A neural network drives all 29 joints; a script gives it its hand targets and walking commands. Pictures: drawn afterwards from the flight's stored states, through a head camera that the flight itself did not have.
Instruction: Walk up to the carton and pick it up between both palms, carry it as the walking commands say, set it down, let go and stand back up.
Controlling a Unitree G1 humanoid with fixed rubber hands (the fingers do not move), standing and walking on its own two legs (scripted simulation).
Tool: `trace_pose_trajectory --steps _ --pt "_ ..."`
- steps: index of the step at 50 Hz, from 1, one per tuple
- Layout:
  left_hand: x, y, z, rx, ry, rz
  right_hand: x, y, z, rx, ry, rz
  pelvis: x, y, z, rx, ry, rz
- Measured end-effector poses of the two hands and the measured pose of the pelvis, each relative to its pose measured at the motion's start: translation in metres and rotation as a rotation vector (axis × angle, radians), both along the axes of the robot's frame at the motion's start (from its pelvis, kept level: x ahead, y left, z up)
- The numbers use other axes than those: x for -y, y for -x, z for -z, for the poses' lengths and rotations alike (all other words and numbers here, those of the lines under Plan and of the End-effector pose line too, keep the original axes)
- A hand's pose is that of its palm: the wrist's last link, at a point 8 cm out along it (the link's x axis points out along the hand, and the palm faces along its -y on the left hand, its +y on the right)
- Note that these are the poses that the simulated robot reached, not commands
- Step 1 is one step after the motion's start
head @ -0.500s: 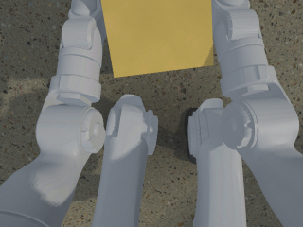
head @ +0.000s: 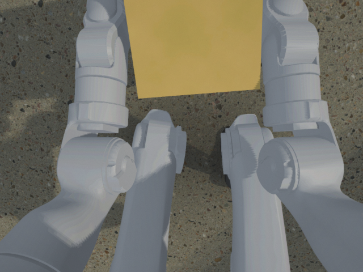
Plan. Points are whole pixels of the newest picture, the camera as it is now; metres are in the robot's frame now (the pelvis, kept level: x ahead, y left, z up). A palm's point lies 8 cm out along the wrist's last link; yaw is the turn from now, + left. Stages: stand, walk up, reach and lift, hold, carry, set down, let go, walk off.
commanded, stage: reach and lift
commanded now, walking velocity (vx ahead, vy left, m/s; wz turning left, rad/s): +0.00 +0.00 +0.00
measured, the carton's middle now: (191, 9) +0.52 +0.04 -0.18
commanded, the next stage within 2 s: none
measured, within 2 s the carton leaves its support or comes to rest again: neither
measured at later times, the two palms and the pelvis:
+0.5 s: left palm out of the picture +0.51 +0.16 -0.05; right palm out of the picture +0.53 -0.08 -0.05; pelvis -0.02 +0.00 +0.05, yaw +0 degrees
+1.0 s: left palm out of the picture +0.49 +0.16 +0.02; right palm out of the picture +0.51 -0.08 +0.02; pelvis -0.02 -0.01 +0.10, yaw +1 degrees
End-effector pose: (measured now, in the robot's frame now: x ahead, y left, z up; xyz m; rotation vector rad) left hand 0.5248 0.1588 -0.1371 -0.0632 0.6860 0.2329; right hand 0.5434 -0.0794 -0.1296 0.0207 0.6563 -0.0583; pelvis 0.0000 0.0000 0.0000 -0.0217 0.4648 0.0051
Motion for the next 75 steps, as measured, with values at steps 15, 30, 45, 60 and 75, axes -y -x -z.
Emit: trace_pose_trajectory --steps 15,30,45,60,75 --pt "-0.012 0.013 -0.055 -0.007 -0.034 -0.011 -0.012 0.012 -0.046 -0.005 -0.016 -0.019 0.004 0.015 -0.029 0.051 -0.004 -0.007" --pt "0.0 0.015 -0.097 0.013 -0.011 0.002 0.001 0.017 -0.094 0.013 -0.002 0.001 0.003 0.017 -0.057 0.088 0.003 -0.006" --pt "-0.001 0.035 -0.141 0.028 -0.006 -0.024 -0.001 0.032 -0.137 0.027 -0.019 -0.007 0.009 0.016 -0.088 0.147 -0.013 -0.012" --pt "0.001 0.046 -0.182 0.035 -0.01 -0.019 0.001 0.045 -0.176 0.034 -0.022 -0.002 0.009 0.018 -0.115 0.199 -0.011 -0.013" --pt "0.002 0.057 -0.221 0.026 -0.012 -0.016 0.002 0.054 -0.217 0.028 -0.001 -0.017 0.009 0.015 -0.147 0.251 -0.008 -0.023"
